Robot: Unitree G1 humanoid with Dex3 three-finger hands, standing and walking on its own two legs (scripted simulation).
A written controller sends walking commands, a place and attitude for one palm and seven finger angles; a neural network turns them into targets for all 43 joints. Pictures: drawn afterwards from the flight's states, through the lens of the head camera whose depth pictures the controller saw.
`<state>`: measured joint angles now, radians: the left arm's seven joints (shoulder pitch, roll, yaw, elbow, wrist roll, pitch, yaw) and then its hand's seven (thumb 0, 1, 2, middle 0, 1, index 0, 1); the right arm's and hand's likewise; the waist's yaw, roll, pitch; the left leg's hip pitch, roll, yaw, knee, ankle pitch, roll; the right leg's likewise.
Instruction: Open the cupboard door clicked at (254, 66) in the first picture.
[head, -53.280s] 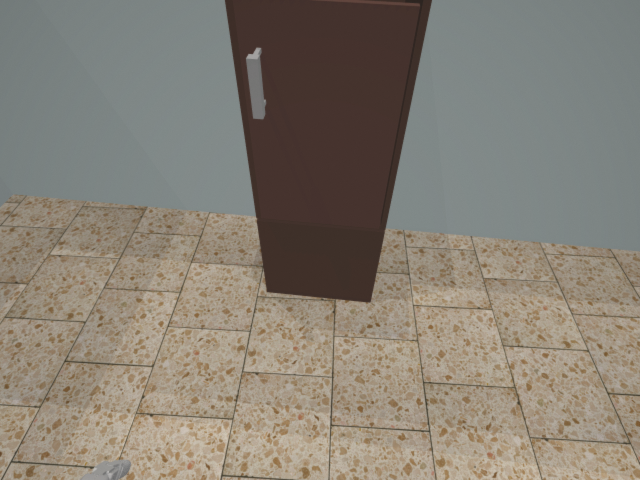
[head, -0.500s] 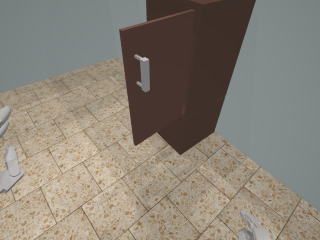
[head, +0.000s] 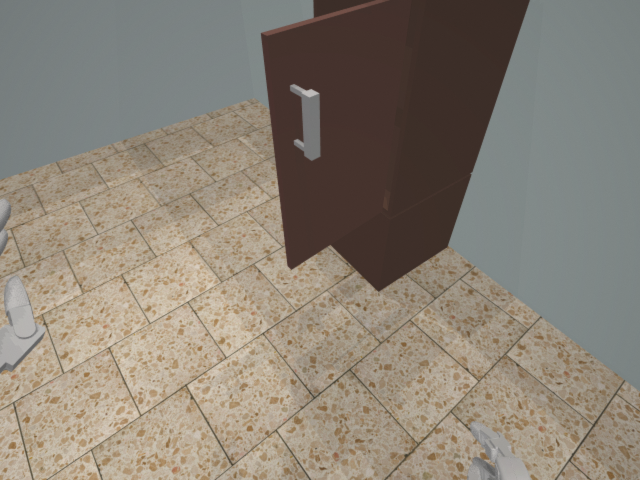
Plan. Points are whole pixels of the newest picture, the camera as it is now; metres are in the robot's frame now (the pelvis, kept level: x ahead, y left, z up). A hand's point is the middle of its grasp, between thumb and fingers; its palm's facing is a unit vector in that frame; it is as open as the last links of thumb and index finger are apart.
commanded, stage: stop stepping back and stand still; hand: left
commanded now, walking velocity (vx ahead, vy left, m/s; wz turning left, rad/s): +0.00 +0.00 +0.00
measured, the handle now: (304, 122) +0.71 +0.07 +0.10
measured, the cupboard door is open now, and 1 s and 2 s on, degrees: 94 94 94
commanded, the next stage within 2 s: let the arm hang, fingers relaxed in 0.02 s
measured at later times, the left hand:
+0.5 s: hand out of the picture +0.03 +0.17 -0.16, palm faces +0.10 -0.97 -0.22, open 6.9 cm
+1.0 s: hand out of the picture +0.02 +0.21 -0.15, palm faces +0.09 -0.95 -0.28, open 7.4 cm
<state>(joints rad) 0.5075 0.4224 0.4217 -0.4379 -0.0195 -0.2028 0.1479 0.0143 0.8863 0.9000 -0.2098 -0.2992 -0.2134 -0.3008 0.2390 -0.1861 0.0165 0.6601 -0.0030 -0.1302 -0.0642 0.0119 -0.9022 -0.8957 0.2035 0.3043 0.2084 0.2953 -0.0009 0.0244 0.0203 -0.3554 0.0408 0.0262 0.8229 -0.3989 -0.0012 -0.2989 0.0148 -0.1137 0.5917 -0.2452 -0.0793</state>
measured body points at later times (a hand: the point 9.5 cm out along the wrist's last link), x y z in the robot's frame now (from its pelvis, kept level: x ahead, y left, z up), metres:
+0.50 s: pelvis -0.01 -0.02 +0.00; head +0.03 -0.02 +0.45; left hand +0.03 +0.22 -0.14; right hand +0.06 -0.26 -0.15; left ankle +0.01 +0.12 -0.73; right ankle +0.03 -0.12 -0.73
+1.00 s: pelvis -0.01 -0.01 +0.02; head +0.00 -0.02 +0.47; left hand +0.02 +0.26 -0.12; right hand +0.03 -0.26 -0.14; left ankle +0.00 +0.12 -0.73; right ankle +0.03 -0.12 -0.73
